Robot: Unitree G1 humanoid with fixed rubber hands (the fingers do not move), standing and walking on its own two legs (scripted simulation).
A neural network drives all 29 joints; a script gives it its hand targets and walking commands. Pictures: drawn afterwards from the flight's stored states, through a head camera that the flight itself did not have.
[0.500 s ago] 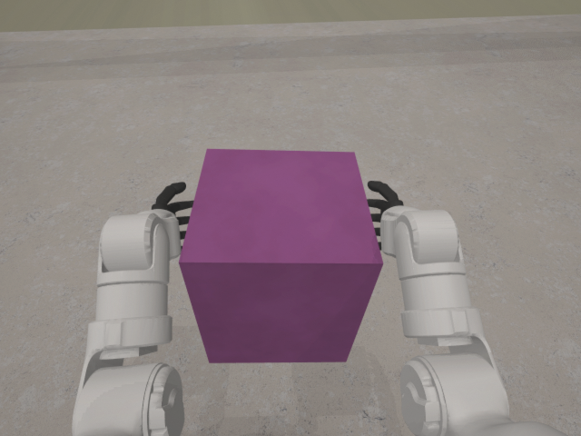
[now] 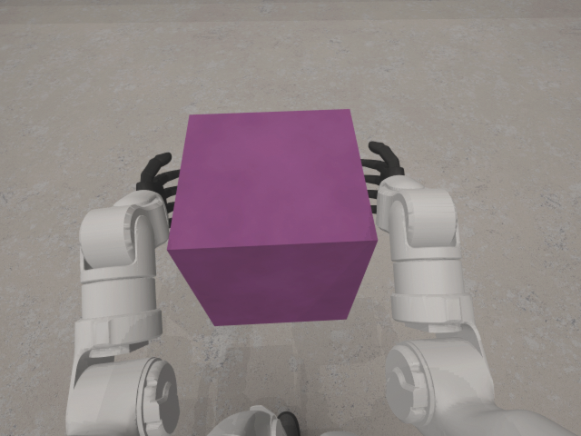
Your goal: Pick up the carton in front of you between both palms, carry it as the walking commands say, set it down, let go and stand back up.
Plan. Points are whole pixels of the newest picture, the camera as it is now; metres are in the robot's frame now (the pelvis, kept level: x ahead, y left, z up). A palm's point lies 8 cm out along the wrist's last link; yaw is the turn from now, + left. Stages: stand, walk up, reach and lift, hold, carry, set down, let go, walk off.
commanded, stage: carry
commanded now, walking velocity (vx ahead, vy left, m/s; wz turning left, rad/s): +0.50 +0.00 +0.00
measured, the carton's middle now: (275, 227) +0.39 +0.03 +0.04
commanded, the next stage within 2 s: none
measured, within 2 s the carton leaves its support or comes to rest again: neither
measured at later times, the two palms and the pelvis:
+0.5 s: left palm (263, 69) +0.66 +0.06 +0.13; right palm (435, 61) +0.69 -0.24 +0.12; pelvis +0.35 -0.11 +0.06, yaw +1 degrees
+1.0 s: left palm out of the picture +0.93 +0.08 +0.12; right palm out of the picture +0.91 -0.22 +0.13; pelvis +0.66 -0.05 +0.04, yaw -3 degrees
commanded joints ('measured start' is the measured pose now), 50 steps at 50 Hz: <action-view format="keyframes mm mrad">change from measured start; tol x32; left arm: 1 -738 -1155 -705 -86 -439 27 -299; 32 50 -1065 -865 -405 -304 29 -352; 50 -9 -1114 -872 -421 -240 103 -288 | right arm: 1 -474 981 575 -120 377 -17 179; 6 -729 1148 801 -405 596 -44 217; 32 209 1012 791 -433 313 -14 238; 50 65 1016 787 -481 463 91 326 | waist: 1 -186 -142 -749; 50 -47 94 -404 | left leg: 1 1180 554 -755 -80 366 197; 5 478 371 -493 -200 258 110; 13 538 237 -147 63 755 -114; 16 -106 119 -194 560 -345 -213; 18 -199 166 -239 532 -296 -212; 34 -132 179 -57 -17 161 -198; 41 470 104 51 -180 72 -156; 43 846 552 -718 -382 -243 22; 50 449 417 -290 -507 -96 -71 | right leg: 1 -755 -117 191 132 -168 -67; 13 319 -59 -244 -1306 652 -40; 16 1081 -589 396 -1159 1127 -290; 37 484 -342 -122 -1466 750 -96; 41 360 -265 -232 -1062 852 -35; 44 -185 -97 -47 -395 -39 6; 50 -104 -236 -74 -593 171 -1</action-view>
